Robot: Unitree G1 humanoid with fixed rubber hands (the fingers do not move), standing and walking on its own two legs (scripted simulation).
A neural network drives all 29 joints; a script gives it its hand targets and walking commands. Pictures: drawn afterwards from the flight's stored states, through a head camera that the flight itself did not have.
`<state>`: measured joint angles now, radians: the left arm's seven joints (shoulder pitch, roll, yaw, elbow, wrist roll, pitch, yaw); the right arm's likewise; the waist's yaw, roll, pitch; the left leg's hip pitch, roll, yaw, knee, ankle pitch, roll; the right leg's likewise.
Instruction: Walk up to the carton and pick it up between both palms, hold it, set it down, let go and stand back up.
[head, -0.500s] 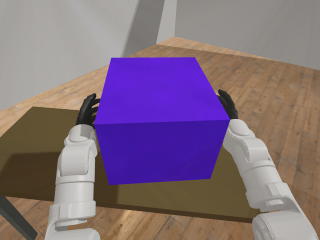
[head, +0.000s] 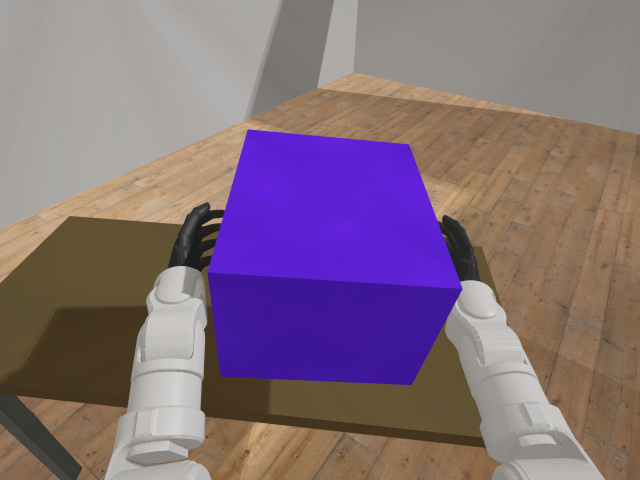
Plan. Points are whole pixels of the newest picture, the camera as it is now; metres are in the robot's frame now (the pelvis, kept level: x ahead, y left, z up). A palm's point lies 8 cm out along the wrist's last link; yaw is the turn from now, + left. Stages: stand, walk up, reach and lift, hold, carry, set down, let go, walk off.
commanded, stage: set down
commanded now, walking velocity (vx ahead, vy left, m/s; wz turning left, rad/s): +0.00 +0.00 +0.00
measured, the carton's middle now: (324, 248) +0.42 +0.00 +0.11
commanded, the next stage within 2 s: none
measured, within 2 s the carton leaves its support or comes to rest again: neither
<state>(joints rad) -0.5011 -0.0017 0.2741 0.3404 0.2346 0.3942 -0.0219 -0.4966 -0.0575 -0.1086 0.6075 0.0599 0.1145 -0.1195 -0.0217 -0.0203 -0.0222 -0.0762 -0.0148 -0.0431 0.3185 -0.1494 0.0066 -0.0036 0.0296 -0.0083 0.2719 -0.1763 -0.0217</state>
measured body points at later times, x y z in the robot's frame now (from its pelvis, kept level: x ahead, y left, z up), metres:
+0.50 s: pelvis +0.01 +0.00 +0.00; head -0.01 +0.02 +0.45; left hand +0.39 +0.19 +0.11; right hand +0.40 -0.15 +0.11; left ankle +0.02 +0.11 -0.75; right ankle -0.01 -0.10 -0.75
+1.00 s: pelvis +0.01 +0.00 +0.00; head +0.03 +0.01 +0.45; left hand +0.40 +0.19 +0.06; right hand +0.41 -0.16 +0.07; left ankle +0.02 +0.11 -0.75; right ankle -0.01 -0.10 -0.75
